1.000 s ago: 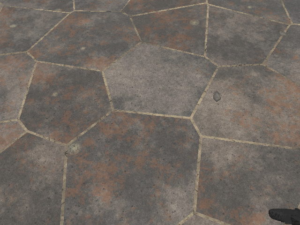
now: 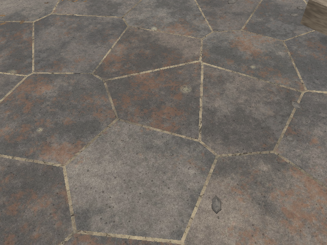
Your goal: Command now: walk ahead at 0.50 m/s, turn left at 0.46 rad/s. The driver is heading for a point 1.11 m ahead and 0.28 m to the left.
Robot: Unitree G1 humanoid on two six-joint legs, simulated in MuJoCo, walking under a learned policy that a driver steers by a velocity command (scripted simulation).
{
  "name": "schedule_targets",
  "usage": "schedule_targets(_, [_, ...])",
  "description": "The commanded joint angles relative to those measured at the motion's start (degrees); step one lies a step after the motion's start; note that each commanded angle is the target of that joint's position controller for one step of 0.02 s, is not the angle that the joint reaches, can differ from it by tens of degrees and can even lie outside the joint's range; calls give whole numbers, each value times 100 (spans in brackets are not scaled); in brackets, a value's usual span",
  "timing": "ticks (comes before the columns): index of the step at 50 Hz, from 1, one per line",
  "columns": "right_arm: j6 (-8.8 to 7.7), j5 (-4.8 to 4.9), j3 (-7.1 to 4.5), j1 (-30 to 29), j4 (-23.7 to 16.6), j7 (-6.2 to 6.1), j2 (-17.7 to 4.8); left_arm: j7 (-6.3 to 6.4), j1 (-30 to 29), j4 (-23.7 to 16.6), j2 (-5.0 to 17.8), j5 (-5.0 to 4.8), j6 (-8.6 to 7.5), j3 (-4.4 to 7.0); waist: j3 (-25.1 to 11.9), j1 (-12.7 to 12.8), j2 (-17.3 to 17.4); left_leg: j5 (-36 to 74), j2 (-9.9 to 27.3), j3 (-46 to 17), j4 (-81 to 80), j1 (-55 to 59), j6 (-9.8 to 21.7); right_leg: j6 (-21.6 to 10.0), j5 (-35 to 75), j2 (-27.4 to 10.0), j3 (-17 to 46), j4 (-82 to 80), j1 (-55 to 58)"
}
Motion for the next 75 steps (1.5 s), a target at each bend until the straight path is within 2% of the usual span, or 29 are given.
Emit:
schedule_targets(1, [-73,-4,28,-693,-596,111,-126,61,-117,-261,943,-65,-20,232,449,69,-420,218,9,240,-582,-41,125,-686,2015,-1722,300,-464,-120])
schedule_targets(6, [-43,9,-82,-720,-923,251,-357,133,-87,-161,1213,-161,222,315,118,-174,-736,-1040,-493,878,-869,528,553,-441,4853,-1886,-36,728,698])
schedule_targets(8, [-14,32,-336,536,-678,192,-783,190,-241,-209,1306,-191,315,322,-606,-918,-775,-1108,-954,1042,-1172,2300,888,-216,5735,-1679,-232,2521,280])
schedule_targets(9, [42,31,-536,1477,-462,78,-1213,221,-221,-289,1195,-134,278,262,-1113,-1355,-384,-918,-620,243,-1386,4064,1178,35,4322,-1449,-234,4126,-995])
schedule_targets(10, [36,68,-633,1425,-471,6,-1829,115,325,-594,300,77,118,-11,-1516,-670,1176,-1556,915,-2931,-1702,6041,2238,443,-1365,-259,119,6221,-3728])
schedule_targets(11, [-43,14,-506,1607,-642,18,-1465,23,-140,-657,626,-102,-131,-6,-2350,-1028,570,-2124,1366,-4508,-2546,6506,2563,377,-2073,-13,1540,6946,-4423])
schedule_targets(12, [-106,-33,-421,1448,-595,25,-1142,-35,-744,-851,901,-320,-255,69,-1586,-1142,288,-1793,1193,-3645,-2712,6050,2231,247,-1554,-326,1688,6841,-4882])
schedule_targets(15, [-152,-67,-264,468,-807,-18,-646,35,-767,-810,920,-47,-270,112,-518,-419,-188,-218,553,-2062,-2895,3786,1815,246,-599,-867,1635,5525,-3975])
schedule_targets(18, [-172,-62,-288,399,-846,-87,-739,31,-659,-828,736,20,-74,89,-349,-228,-128,458,373,-1619,-3139,2920,1847,495,-352,-869,1474,4822,-3566])
schedule_targets(23, [-102,6,-353,755,-709,-234,-946,-9,-1721,-1095,417,4,-56,-62,-116,-613,108,-157,-160,-1016,-3074,2315,1391,674,1539,-472,1313,2634,-3078])
schedule_targets(27, [-32,53,-355,1128,-575,-259,-930,-105,-2162,-1236,623,-115,-132,-5,-129,-775,234,-880,38,-1568,-2705,2695,1235,596,1750,-272,1496,1825,-2773])
schedule_targets(31, [13,18,-328,997,-628,-271,-781,-115,-1446,-1077,900,-123,-233,168,-302,-292,460,-798,51,-2030,-1827,2995,962,203,1070,-261,1461,1352,-1804])
schedule_targets(32, [-5,-18,-228,993,-688,-249,-505,-75,-832,-993,1090,-38,-264,252,-814,8,266,-804,-249,-1751,-865,2699,769,-60,949,-682,1763,1382,-715])
schedule_targets(33, [-37,1,-112,1434,-814,-242,-136,-31,-116,-929,1529,87,-255,355,-1666,52,-825,-2066,-924,-1018,987,1244,382,-698,305,-1924,3429,1292,1264])
schedule_targets(34, [-77,99,-71,1802,-899,-254,-239,-96,275,-701,1557,-2,-171,391,-1984,-50,-2263,-3709,-1028,-639,2357,-109,205,-1253,-1337,-2685,5643,640,1894])
schedule_targets(35, [-69,126,-183,1573,-760,-260,-732,-111,44,-772,1061,-84,-153,258,-1242,55,-1469,-3299,-708,-801,2894,-541,157,-1107,-2207,-2494,5392,390,1335])
schedule_targets(37, [-49,-8,-202,798,-883,-249,-763,-106,-413,-765,733,-24,-76,135,-280,-2,-729,-2513,-402,-486,2776,-425,133,-865,-1068,-1995,3892,271,15])
schedule_targets(40, [-41,6,-172,764,-893,-178,-464,-103,-616,-637,538,-7,-103,60,-53,-279,-940,-2107,-128,-367,2047,136,138,-872,147,-1564,2873,-63,-807])
schedule_targets(45, [-106,-86,-15,131,-1049,-113,-176,-82,-448,-383,898,-118,-104,147,3,-182,-705,-1118,21,-17,419,178,18,-1036,1240,-1522,2056,-370,-801])
schedule_targets(52, [-206,11,8,-891,-1315,28,-246,-72,142,16,1158,-243,72,181,196,112,-766,-485,-243,279,-1205,779,139,-794,1555,-1660,1651,-171,-376])
schedule_targets(54, [-222,1,-43,-781,-1316,50,-370,-49,134,93,1242,-261,140,202,131,-67,-816,-769,-345,359,-1464,1138,308,-685,2104,-1757,1626,134,-147])
schedule_targets(56, [-212,-64,-248,359,-961,-2,-718,-18,76,116,1155,-258,183,151,-573,-698,-674,-688,-607,587,-1792,2929,587,-428,3507,-1380,1190,1544,-418])
schedule_targets(57, [-183,-113,-377,1365,-770,-71,-1093,-3,32,-13,885,-129,162,23,-1340,-1126,-231,-603,223,-317,-1606,4538,914,-190,2477,-1105,938,3119,-1421])
schedule_targets(58, [-143,-157,-459,1660,-708,-92,-1636,-20,556,-194,246,-63,51,-180,-1926,-831,1281,-1536,1585,-2985,-2150,6176,1797,203,-1054,-112,832,5180,-3640])
schedule_targets(59, [-145,-77,-345,1743,-693,-75,-1153,-51,357,-117,745,-173,-54,-74,-2044,-1034,980,-2303,1662,-3788,-2629,6134,1920,181,-1911,-234,1592,5999,-4344])
schedule_targets(60, [-171,-78,-250,1380,-701,-71,-909,-85,-46,-247,1017,-322,-101,10,-1219,-979,687,-2161,1508,-2916,-2694,5532,1685,109,-1501,-524,1603,6161,-4742])
schedule_targets(63, [-257,-181,-114,575,-710,-39,-439,-70,-364,-236,862,-206,5,33,-357,-495,246,-894,901,-1344,-3177,3763,1328,142,-396,-1032,1559,5430,-4051])
schedule_targets(67, [-437,-202,-187,480,-482,-65,-532,-37,-360,-229,523,-218,253,-6,-68,-289,120,-204,871,-414,-3700,3129,1337,318,265,-1001,1726,4945,-3909])
schedule_targets(75, [-384,-146,-254,883,-55,-205,-792,-235,-1653,-686,291,-170,208,-103,358,-738,-117,210,792,894,-3844,3647,984,194,2065,-795,1284,2715,-3938])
